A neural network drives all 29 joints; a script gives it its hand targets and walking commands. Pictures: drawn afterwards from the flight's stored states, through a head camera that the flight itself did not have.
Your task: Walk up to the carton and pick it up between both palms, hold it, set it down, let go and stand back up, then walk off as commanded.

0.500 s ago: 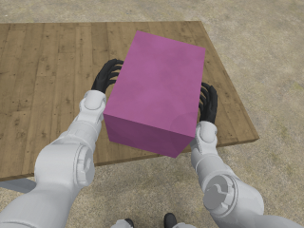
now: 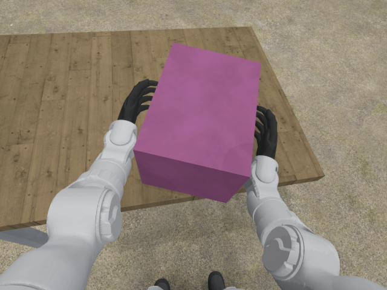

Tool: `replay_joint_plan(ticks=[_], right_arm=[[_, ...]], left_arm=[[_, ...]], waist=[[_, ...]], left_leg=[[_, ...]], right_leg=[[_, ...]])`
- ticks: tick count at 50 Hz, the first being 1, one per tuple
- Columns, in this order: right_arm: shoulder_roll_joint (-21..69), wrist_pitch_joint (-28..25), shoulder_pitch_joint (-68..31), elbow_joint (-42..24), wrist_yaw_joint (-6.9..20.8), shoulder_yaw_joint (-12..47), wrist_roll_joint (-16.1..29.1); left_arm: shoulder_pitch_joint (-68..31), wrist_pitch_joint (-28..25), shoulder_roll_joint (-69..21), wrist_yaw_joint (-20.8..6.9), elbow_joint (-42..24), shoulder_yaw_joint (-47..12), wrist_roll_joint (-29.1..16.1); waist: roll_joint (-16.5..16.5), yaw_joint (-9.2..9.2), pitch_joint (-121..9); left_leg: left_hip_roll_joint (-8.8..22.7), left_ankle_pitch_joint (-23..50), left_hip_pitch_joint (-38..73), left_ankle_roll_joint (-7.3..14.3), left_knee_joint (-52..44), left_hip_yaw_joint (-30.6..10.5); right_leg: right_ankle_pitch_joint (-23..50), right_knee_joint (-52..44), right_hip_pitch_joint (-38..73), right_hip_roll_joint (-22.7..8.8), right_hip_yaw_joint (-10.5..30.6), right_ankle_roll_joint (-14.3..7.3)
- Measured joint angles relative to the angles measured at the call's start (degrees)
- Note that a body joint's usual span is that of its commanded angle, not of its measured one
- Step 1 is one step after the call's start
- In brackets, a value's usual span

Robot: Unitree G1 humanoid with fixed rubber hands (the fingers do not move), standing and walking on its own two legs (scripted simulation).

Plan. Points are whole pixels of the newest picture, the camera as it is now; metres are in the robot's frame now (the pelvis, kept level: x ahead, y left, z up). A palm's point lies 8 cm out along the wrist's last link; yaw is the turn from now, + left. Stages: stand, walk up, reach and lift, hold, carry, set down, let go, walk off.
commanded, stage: reach and lift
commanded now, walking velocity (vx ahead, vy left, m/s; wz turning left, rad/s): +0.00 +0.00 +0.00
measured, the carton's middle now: (200, 124) +0.45 -0.03 +0.01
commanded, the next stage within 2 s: none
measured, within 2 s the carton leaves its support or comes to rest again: neither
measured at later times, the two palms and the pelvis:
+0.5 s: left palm (125, 107) +0.44 +0.12 +0.09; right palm (274, 132) +0.38 -0.16 +0.08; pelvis +0.00 +0.00 +0.00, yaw +0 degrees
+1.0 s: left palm (127, 94) +0.42 +0.11 +0.15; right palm (297, 116) +0.38 -0.18 +0.14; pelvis -0.01 -0.01 +0.01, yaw +1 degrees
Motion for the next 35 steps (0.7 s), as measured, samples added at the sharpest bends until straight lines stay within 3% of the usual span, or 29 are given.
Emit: replay_joint_plan(ticks=[7, 19, 35], right_arm=[[-1.06, 3.02, 1.00, -0.81, -1.07, 4.69, 1.08], [-3.28, 12.03, 2.36, -5.85, -1.17, 15.13, 9.89], [-6.96, 29.15, 1.98, -14.40, -0.83, 22.90, 18.39]], left_arm=[[1.27, 0.61, -0.06, 0.80, 0.01, -3.33, -4.47], [1.93, 4.02, -0.06, 2.75, -0.15, -9.78, -12.46], [2.92, 20.20, -0.49, 5.44, -10.48, -12.58, -14.27]], waist=[[0.19, 0.00, -1.16], [0.39, 0.00, -6.15], [0.93, 0.00, -6.85]], left_leg=[[0.10, -0.03, 0.00, -0.05, -0.06, 0.00], [0.10, -0.03, 0.02, -0.05, -0.06, 0.00], [0.10, 0.14, 4.46, -0.05, -0.49, -0.01]], right_leg=[[-0.06, 0.00, -0.04, 0.09, 0.00, -0.09], [-0.07, 0.00, -0.02, 0.09, 0.00, -0.09], [-0.08, 0.00, 4.20, 0.10, 0.00, -0.21]])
